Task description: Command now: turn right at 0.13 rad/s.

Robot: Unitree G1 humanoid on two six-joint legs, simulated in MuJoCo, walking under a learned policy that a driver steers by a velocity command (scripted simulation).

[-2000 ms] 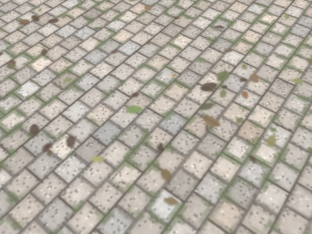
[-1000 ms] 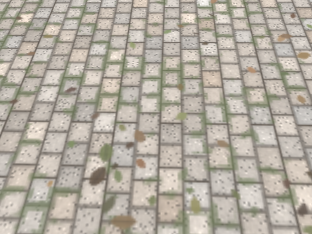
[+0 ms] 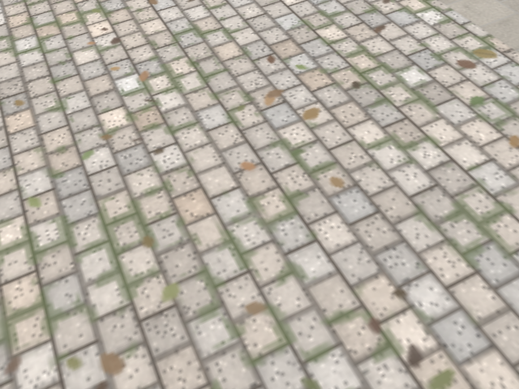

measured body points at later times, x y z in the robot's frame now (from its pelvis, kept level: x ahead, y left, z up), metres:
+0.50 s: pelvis +0.02 +0.02 -0.01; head +0.02 +0.01 +0.44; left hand +0.11 +0.29 -0.14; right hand +0.10 -0.25 -0.14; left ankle -0.01 +0.15 -0.74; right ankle +0.00 -0.09 -0.74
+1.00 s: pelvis +0.21 +0.02 -0.02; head +0.25 +0.02 +0.43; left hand +0.47 +0.23 -0.09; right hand +0.13 -0.25 -0.15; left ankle +0.00 +0.15 -0.74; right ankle +0.38 -0.09 -0.73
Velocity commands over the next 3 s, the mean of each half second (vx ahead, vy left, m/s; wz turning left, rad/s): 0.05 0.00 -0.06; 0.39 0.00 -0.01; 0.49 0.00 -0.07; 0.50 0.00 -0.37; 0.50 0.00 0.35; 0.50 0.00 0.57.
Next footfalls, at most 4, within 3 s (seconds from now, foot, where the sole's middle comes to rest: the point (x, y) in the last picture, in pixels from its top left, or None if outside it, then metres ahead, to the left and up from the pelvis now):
0.10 left None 0.04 0.15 -0.78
1.02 right None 0.41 -0.09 -0.78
1.56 left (232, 312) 0.70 0.16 -0.78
2.06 right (339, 243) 0.91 -0.17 -0.78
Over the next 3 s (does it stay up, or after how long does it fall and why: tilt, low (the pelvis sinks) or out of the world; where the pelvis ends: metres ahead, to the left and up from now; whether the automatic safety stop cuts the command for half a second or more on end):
stays up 1.28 -0.01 0.00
